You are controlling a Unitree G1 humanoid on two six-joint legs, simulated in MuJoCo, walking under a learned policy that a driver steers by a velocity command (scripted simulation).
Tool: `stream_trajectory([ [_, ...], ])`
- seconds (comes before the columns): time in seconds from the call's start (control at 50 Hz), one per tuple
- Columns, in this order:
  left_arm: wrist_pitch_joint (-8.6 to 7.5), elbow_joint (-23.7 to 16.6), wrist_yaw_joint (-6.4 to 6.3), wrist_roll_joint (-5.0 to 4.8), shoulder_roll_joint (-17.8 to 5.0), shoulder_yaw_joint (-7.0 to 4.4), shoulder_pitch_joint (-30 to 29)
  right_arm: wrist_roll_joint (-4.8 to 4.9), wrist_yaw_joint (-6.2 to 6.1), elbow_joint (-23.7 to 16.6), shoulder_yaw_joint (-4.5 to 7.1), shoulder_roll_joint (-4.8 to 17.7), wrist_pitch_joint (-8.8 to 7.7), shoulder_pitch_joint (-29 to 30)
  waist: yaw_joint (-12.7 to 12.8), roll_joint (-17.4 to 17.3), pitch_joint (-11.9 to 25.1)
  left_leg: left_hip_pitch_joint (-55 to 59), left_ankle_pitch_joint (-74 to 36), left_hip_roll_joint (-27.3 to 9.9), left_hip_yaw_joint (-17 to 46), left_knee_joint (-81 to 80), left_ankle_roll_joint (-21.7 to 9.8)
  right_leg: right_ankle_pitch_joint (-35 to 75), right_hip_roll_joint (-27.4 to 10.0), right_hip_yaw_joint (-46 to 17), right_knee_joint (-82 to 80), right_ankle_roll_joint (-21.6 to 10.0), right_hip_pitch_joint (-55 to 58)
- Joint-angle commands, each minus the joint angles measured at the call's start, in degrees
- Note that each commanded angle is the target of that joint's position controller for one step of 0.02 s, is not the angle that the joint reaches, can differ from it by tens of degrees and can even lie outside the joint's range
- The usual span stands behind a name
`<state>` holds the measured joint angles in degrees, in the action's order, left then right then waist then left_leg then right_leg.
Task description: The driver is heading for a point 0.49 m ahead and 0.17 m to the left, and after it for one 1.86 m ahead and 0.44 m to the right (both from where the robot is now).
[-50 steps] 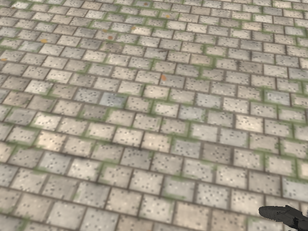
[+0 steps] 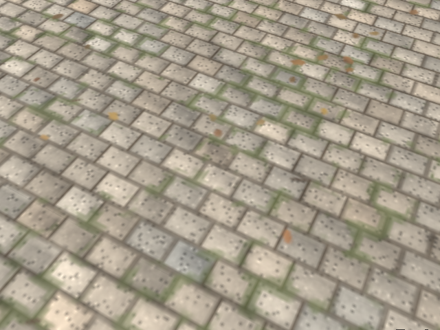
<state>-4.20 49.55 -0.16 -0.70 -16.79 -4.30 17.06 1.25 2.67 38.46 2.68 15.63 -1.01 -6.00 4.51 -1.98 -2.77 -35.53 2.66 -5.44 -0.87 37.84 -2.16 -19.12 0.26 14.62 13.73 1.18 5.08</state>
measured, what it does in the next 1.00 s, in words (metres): walks ahead: left foot, then right foot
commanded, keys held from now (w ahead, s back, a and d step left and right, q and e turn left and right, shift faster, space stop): w+q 0.50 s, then e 0.50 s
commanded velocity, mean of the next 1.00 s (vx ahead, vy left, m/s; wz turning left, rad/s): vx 0.35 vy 0.00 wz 0.24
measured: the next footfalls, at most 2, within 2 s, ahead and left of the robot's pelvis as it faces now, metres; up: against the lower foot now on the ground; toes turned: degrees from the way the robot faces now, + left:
left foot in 0.06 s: +0.21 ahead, +0.11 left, +0.00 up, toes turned +5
right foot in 0.56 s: +0.53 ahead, -0.02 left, +0.00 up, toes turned +22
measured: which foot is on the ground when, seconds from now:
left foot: up 0.00-0.04, down 0.06-0.58, up 0.60-0.98, down 1.00-1.00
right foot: down 0.00-0.06, up 0.08-0.54, down 0.56-1.00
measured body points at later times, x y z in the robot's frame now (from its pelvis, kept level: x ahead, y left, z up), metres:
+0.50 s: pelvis +0.28 +0.04 +0.01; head +0.31 +0.07 +0.46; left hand +0.45 +0.33 -0.07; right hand +0.41 -0.23 -0.09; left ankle +0.17 +0.11 -0.73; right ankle +0.50 -0.06 -0.70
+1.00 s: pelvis +0.44 +0.07 +0.00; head +0.47 +0.08 +0.45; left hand +0.48 +0.38 -0.11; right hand +0.68 -0.15 -0.08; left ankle +0.46 +0.20 -0.73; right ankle +0.50 -0.04 -0.73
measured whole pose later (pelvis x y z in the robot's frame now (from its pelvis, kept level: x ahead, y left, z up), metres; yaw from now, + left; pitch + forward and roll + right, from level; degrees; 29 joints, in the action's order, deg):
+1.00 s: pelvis +0.44 +0.07 +0.00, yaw +10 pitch +1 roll -1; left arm 1.3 45.1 -0.9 -1.6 -18.2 -4.4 12.4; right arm 0.0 -1.9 37.3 2.9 16.3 -0.4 -6.2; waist 3.0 0.1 -2.5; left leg -18.1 11.8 1.3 5.8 28.0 2.4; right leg -11.0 6.1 -10.3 27.9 -0.7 -17.4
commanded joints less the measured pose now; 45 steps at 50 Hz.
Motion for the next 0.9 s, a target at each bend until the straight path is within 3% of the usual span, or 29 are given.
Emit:
stream_trajectory([
  [0.02,0.66,-3.0,-0.55,-1.09,-12.3,-3.11,-1.8,-0.2,0.54,-5.5,2.03,5.9,-0.32,1.4,-3.5,6.2,0.4,3.5,6.8,3.5,-3.9,-1.1,-3.2,48.0,-17.1,-3.3,5.3,-7.9,1.2],
  [0.04,1.15,-3.2,-0.66,-1.37,-12.8,-3.28,-2.5,-0.13,0.42,-4.5,3.13,7.6,-0.05,-3.8,-6.7,6.5,3.6,10.5,8.6,6.0,-5.5,-1.6,-4.7,55.0,-16.3,-2.3,13.4,-7.1,0.6],
  [0.06,1.45,-3.5,-0.76,-1.51,-12.1,-2.92,-3.3,0.07,-0.18,-2.1,4.91,10.4,0.19,-12.9,-11.8,5.2,8.3,23.5,5.7,8.8,-5.9,-4.9,-6.7,54.5,-14.1,-0.7,25.6,-5.3,-4.3],
  [0.08,1.08,-4.5,-0.85,0.25,-8.9,-1.67,-1.7,0.41,-1.45,-0.2,6.84,15.5,0.88,-21.2,-14.4,-2.5,13.2,40.4,4.8,2.2,6.2,-6.3,-10.1,34.1,-11.1,-0.6,43.8,-2.4,-18.8],
  [0.1,-0.43,-7.7,-0.16,1.91,-1.3,0.69,3.0,0.49,-1.45,-1.4,7.02,20.5,0.09,-17.5,-6.6,-15.4,18.1,55.2,17.7,-10.5,39.8,-14.3,-20.6,-15.1,1.3,-8.5,61.7,0.7,-42.6],
  [0.12,-2.36,-8.1,0.57,-0.15,-6.7,-0.01,-3.4,0.23,-0.82,-3.2,5.42,15.2,-1.07,-18.2,-11.1,-7.2,21.7,56.2,23.2,-13.1,47.4,-21.4,-20.6,-15.3,0.4,-20.0,66.2,-0.4,-48.2],
  [0.14,-3.35,-9.8,0.94,-1.98,-8.8,-0.59,-7.8,-0.28,-0.61,-2.7,4.55,12.4,-2.0,-16.3,-11.0,-4.5,13.7,50.8,19.3,-12.0,39.9,-22.4,-18.0,-9.4,-1.8,-19.6,64.6,-1.7,-52.2],
  [0.16,-3.92,-9.6,0.56,-1.22,-7.9,-0.3,-8.2,-0.16,-0.65,-2.8,4.17,11.3,-2.46,-13.2,-8.5,0.2,9.2,42.9,12.7,-9.5,33.2,-22.0,-16.2,-4.5,-4.3,-19.5,59.9,-2.3,-50.1],
  [0.18,-3.96,-9.0,0.12,0.35,-8.0,-0.57,-7.8,-0.39,-0.83,-3.3,3.73,9.7,-2.55,-9.7,-6.3,1.3,6.7,36.1,5.8,-7.3,27.9,-22.1,-14.9,-1.3,-6.0,-19.6,54.9,-1.9,-46.3],
  [0.22,-2.74,-8.7,0.2,1.01,-8.1,-0.94,-5.9,-1.21,-1.35,-4.7,3.18,8.5,-2.71,-7.3,-3.8,-0.5,6.2,29.6,-2.1,-5.2,23.9,-24.1,-14.8,2.0,-7.1,-19.9,50.8,-0.8,-40.8],
  [0.28,-1.35,-9.4,0.01,1.77,-5.9,-0.4,-8.0,-0.68,-2.45,-3.8,3.56,9.9,-2.96,-9.1,-3.9,0.2,4.5,25.0,-8.4,-3.2,18.8,-25.3,-14.9,7.0,-6.0,-18.3,43.1,2.0,-40.5],
  [0.38,-1.67,-12.2,0.67,1.13,-3.5,0.76,-18.2,-0.18,-3.73,-1.9,3.85,10.8,-2.18,-13.0,-7.8,-2.2,2.1,22.5,-0.9,0.5,15.8,-24.5,-10.8,23.1,-2.2,-17.9,22.6,3.3,-37.2],
  [0.44,-2.36,-13.6,1.41,0.46,-4.4,0.63,-21.8,0.18,-3.82,-0.5,3.99,10.9,-1.8,-15.4,-9.1,-2.9,1.5,24.3,1.8,-0.9,19.1,-22.2,-10.0,24.6,-0.9,-18.7,17.3,2.5,-35.2],
  [0.5,-3.13,-13.9,1.99,0.31,-6.2,-0.12,-21.2,0.25,-4.15,0.1,3.96,10.3,-1.17,-15.7,-8.2,-4.2,1.8,29.1,1.7,-2.6,23.9,-17.4,-9.2,19.3,-0.3,-19.9,13.9,0.8,-33.5],
  [0.52,-3.36,-13.2,2.04,0.55,-6.8,-0.42,-18.9,-0.12,-4.31,0.3,3.91,10.0,-0.91,-15.0,-7.1,-5.5,2.0,31.0,-3.0,-3.0,23.6,-15.1,-8.5,17.8,-0.4,-19.0,13.3,-0.3,-32.5],
  [0.54,-3.72,-11.9,1.94,1.22,-7.2,-0.79,-15.1,-0.37,-4.41,0.4,3.64,9.1,-0.65,-14.4,-5.4,-6.0,3.5,32.0,-10.5,-2.0,22.4,-11.2,-7.2,19.4,0.3,-17.1,11.1,-1.7,-27.9],
  [0.56,-4.19,-10.8,1.77,2.33,-8.4,-1.33,-10.5,-0.56,-4.37,0.1,2.95,7.2,-0.67,-14.0,-3.2,-5.4,7.4,31.7,-17.6,1.2,19.7,-3.6,-5.0,25.4,-1.0,-16.9,9.7,-3.8,-19.7],
  [0.58,-4.4,-10.3,1.7,3.59,-11.0,-1.61,-3.6,-1.66,-4.52,-1.4,1.94,5.1,-0.78,-14.0,-0.9,0.3,16.2,25.3,-8.5,4.7,16.5,10.5,-2.2,41.3,-9.8,-25.6,13.7,-7.8,-4.8],
  [0.6,-3.38,-7.4,2.15,3.47,-13.6,-2.46,0.7,-0.61,-4.37,0.2,1.11,2.3,-0.98,-25.4,-4.7,19.2,23.1,6.5,30.0,14.0,11.5,30.2,2.8,47.6,-22.2,-48.1,13.1,-20.0,13.1],
  [0.62,-2.89,-7.5,2.73,0.63,-9.2,-1.44,1.1,-0.68,-4.35,1.7,1.62,7.2,-1.04,-26.7,-3.8,14.6,22.8,2.2,35.1,11.8,14.9,36.6,3.8,38.5,-22.8,-54.4,9.9,-20.3,12.0],
  [0.64,-2.4,-8.5,2.68,-0.08,-6.7,-0.53,-3.1,-0.58,-4.25,0.8,2.31,9.7,-0.7,-19.4,-2.8,9.5,15.5,-0.1,31.3,9.1,13.3,38.6,4.5,37.1,-20.2,-46.4,9.5,-18.1,6.0],
  [0.66,-1.85,-9.3,2.68,0.37,-5.6,0.22,-6.8,-1.45,-4.5,-0.4,2.26,9.9,-0.4,-14.1,-3.3,5.1,11.9,0.7,28.0,6.5,9.9,36.2,5.1,40.1,-17.3,-40.8,8.9,-16.3,-0.4],
  [0.68,-1.43,-9.4,2.64,0.21,-4.6,0.67,-8.8,-2.44,-4.67,-1.7,2.42,9.6,-0.3,-10.2,-3.7,3.5,8.2,1.1,25.7,5.0,8.4,31.9,5.5,44.4,-15.1,-37.3,8.1,-15.7,-6.1],
  [0.72,-0.96,-8.2,2.27,0.65,-5.1,0.64,-8.8,-2.34,-4.66,-2.7,1.8,6.5,-0.1,-9.6,-5.6,6.7,7.4,6.7,23.6,3.8,7.2,21.8,5.9,48.8,-10.9,-33.1,7.0,-14.0,-11.3],
  [0.74,-0.57,-7.9,2.08,0.74,-6.9,0.01,-8.7,-1.95,-4.83,-2.7,1.39,5.0,0.07,-9.9,-5.9,8.5,7.8,8.6,24.5,4.6,5.9,17.5,6.4,50.5,-10.3,-32.1,6.9,-14.3,-12.5],
  [0.8,1.02,-8.0,1.08,0.32,-10.9,-1.61,-8.4,-1.47,-5.58,-2.4,1.37,5.1,0.74,-9.1,-5.8,8.9,10.8,13.3,21.2,6.3,5.1,9.9,7.1,45.9,-10.7,-32.8,6.0,-15.3,-14.6],
  [0.86,2.76,-8.3,0.2,-0.75,-11.1,-2.03,-8.8,-1.29,-5.72,-3.0,1.76,5.9,1.8,-5.7,-4.9,9.0,9.9,15.8,15.9,7.1,5.8,5.7,6.8,27.7,-9.6,-34.7,4.1,-13.8,-18.5],
  [0.9,3.71,-8.4,-0.25,-0.87,-10.5,-2.03,-8.8,-1.28,-5.43,-3.8,1.78,5.7,1.71,-3.2,-4.3,9.7,7.8,16.6,15.0,7.7,6.2,2.1,6.4,17.5,-8.5,-36.6,3.7,-13.0,-20.4],
])
Velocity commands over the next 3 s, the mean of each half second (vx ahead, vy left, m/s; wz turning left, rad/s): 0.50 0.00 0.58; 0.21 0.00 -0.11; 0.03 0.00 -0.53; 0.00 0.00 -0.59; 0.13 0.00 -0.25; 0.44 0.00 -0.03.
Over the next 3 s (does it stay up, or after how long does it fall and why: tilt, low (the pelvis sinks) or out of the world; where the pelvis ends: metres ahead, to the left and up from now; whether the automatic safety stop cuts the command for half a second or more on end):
stays up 0.70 -0.03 0.02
